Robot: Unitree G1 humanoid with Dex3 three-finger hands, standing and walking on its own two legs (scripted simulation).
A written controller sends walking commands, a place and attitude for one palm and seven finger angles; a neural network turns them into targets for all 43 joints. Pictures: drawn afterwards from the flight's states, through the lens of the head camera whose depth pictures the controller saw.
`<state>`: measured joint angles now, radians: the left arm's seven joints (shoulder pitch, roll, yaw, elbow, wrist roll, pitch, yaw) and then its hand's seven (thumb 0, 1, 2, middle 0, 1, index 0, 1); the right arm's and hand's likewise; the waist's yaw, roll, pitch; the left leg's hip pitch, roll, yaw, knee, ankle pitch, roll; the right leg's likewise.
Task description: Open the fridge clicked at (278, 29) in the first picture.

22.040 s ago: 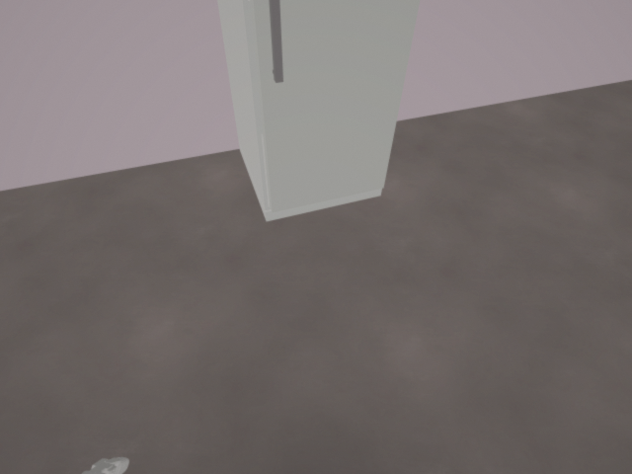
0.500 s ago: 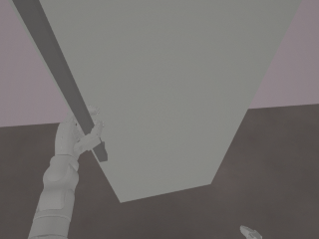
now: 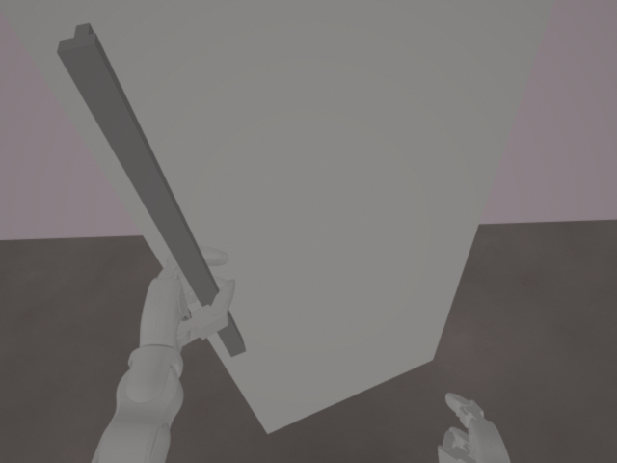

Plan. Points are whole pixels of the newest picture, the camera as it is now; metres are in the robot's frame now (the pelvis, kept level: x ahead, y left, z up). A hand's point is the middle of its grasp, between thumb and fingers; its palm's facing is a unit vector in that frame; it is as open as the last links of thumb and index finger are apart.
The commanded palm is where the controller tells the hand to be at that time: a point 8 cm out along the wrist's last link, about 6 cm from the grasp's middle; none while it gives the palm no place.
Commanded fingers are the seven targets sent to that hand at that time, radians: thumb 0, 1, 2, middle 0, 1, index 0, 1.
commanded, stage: walk backward, drawing the door open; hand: left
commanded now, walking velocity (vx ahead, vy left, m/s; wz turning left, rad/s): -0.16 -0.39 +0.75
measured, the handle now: (186, 242) +0.33 +0.15 +0.16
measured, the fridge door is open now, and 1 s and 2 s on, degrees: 24 65 87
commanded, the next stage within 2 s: stop walking and hold the door back in 1.30 s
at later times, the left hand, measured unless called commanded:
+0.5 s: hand (323, 442) +0.14 -0.01 +0.09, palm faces +0.24 -0.96 -0.14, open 6.5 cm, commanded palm +0.10 +0.03 +0.09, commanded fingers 0.00 0.90 0.90 -0.45 -1.40 -0.45 -1.40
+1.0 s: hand out of the picture +0.07 -0.16 +0.09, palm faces +0.69 -0.70 -0.17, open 6.8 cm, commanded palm +0.01 -0.15 +0.09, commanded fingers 0.00 0.90 0.90 -0.45 -1.40 -0.45 -1.40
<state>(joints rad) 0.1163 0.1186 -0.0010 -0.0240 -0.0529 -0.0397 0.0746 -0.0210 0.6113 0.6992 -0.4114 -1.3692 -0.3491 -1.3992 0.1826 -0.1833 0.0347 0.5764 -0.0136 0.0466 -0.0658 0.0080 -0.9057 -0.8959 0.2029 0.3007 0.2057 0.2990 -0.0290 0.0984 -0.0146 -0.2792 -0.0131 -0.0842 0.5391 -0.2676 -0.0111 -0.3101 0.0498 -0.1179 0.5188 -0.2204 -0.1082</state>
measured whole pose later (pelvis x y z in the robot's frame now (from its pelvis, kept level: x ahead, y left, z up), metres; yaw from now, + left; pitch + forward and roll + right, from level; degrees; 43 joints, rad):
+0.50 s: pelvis -0.09 -0.18 -0.01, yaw +23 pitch +0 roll -2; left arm 0.12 0.13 -0.18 -0.20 0.02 -0.09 0.03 0.00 0.59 0.74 -0.46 -1.36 -0.33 -1.40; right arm 0.20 -0.14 0.01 0.67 -0.01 -0.09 -0.05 0.01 -0.90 -0.90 0.20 0.30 0.21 0.30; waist -0.01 0.07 0.07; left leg -0.45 0.12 -0.24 0.52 -0.14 -0.09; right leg -0.27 -0.01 -0.01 0.58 -0.31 0.04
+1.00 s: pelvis -0.05 -0.43 -0.02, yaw +50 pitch -2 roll -1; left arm 0.10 0.15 -0.13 -0.29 0.03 -0.06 0.04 -0.02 0.57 0.78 -0.44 -1.34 -0.27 -1.39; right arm 0.14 -0.17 -0.01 0.64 0.00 -0.11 -0.05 0.01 -0.90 -0.90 0.20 0.30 0.21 0.30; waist 0.00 0.05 0.18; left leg -0.55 0.15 -0.16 0.85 -0.46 -0.05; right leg -0.38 -0.07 -0.02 0.71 -0.29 0.07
